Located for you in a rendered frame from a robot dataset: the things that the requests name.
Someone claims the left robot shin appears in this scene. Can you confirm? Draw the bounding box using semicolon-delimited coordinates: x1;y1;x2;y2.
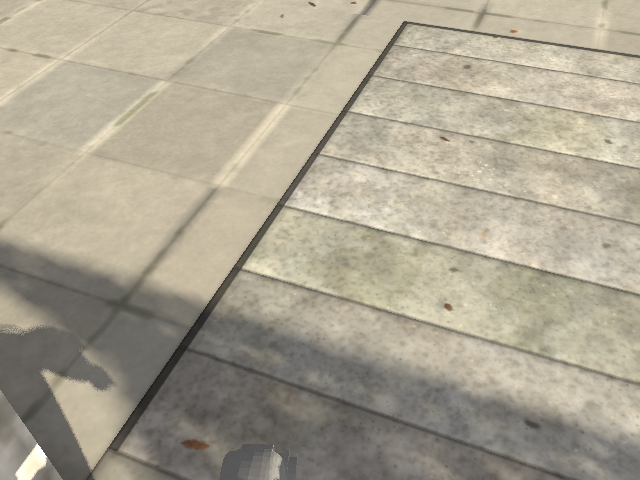
220;451;234;475

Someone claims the left robot thigh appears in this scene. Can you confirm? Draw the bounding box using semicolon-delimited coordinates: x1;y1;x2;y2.
219;444;298;480

